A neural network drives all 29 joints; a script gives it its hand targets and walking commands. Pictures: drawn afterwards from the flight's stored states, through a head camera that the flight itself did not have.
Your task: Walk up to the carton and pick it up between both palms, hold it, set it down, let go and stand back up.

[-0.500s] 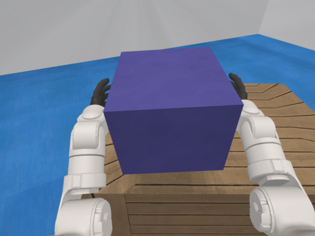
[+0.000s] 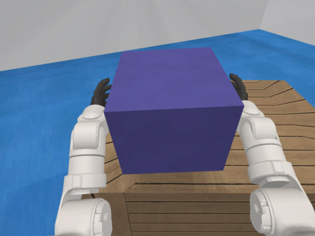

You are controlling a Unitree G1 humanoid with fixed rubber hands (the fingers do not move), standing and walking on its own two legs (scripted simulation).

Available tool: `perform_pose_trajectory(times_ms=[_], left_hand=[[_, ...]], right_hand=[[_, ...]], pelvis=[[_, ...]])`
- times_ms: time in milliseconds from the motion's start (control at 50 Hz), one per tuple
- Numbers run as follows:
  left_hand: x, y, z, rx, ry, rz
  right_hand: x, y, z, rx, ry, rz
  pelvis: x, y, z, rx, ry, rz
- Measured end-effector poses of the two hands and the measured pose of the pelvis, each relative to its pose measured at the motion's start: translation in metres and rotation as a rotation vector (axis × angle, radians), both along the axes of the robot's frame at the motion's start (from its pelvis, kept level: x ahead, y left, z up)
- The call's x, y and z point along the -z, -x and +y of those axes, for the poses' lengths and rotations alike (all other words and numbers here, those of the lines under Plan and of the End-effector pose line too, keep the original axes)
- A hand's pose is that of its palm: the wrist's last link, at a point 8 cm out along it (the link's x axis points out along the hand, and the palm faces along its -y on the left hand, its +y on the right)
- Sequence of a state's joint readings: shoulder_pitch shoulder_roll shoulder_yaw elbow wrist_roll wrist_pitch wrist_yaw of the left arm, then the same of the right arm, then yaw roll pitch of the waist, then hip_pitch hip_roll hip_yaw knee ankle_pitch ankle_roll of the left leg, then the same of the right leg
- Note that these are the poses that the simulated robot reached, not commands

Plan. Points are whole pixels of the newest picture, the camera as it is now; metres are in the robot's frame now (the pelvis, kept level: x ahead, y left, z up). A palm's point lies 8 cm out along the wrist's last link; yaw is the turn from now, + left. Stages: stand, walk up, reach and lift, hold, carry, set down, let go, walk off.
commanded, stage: hold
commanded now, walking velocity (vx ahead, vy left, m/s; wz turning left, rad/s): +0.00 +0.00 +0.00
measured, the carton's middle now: (169, 107) +0.39 -0.01 +0.18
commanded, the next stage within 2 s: set down in 1.58 s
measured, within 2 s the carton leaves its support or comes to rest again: neither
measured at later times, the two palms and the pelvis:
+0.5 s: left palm (99, 111) +0.36 +0.17 +0.19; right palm (236, 105) +0.37 -0.18 +0.20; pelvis +0.00 +0.00 +0.00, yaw +0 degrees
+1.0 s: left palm (97, 109) +0.35 +0.17 +0.20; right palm (238, 102) +0.37 -0.17 +0.21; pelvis -0.01 +0.00 +0.00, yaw +0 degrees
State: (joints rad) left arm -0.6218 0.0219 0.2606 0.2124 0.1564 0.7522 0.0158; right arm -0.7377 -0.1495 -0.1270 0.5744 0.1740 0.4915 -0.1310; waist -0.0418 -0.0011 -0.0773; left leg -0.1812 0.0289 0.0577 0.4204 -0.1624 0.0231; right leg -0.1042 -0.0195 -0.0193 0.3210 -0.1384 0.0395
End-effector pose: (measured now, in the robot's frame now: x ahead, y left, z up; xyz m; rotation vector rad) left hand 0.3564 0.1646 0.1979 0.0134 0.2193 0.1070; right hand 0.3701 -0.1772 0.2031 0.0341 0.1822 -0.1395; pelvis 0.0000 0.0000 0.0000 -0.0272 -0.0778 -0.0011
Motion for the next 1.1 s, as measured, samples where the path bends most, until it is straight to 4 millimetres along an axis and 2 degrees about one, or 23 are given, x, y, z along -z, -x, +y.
perform_pose_trajectory(times_ms=[240,540,820,1100], left_hand=[[-0.011,0.007,0.000,0.000,0.000,-0.029],[0.008,-0.002,0.001,-0.006,0.001,0.027],[-0.012,0.006,-0.002,0.001,0.002,-0.033],[0.004,0.004,0.003,-0.011,0.010,0.014]], right_hand=[[-0.011,0.007,0.000,0.000,0.001,-0.028],[0.006,-0.005,0.001,-0.007,-0.003,0.027],[-0.011,0.007,-0.002,0.002,-0.001,-0.033],[-0.003,-0.001,0.003,-0.012,-0.002,0.014]], pelvis=[[0.000,0.001,0.000,0.000,0.000,-0.002],[0.000,0.000,0.000,0.000,-0.001,-0.001],[0.000,-0.001,-0.001,0.000,-0.001,0.000],[0.000,0.004,0.000,0.000,0.000,-0.007]])
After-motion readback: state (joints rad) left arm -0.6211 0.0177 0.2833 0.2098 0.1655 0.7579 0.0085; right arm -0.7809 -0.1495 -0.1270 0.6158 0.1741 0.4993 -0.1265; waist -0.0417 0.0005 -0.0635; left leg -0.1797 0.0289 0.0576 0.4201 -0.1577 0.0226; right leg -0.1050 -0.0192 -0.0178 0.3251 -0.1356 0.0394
